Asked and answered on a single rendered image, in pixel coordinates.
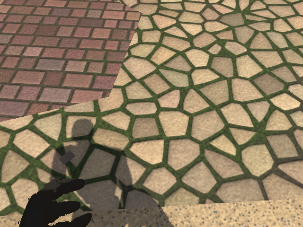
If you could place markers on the robot left hand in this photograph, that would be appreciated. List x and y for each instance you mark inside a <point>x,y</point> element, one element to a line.
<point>42,210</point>

